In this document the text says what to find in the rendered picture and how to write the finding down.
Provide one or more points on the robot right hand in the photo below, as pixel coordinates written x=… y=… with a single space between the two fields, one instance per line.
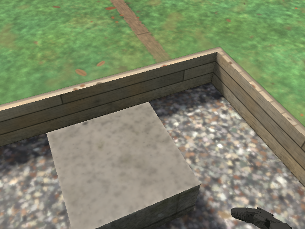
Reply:
x=258 y=217

